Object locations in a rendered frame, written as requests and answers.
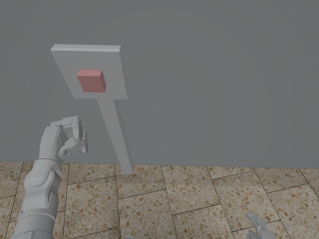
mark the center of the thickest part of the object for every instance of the left robot forearm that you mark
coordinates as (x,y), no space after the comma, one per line
(38,213)

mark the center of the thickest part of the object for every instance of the robot right hand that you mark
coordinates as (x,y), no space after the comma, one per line
(260,226)

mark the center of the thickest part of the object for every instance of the robot left hand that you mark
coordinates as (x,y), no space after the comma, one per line
(57,145)

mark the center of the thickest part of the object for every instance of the panel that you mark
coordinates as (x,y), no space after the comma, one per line
(71,58)

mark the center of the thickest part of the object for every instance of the button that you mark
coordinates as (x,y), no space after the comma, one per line
(92,81)

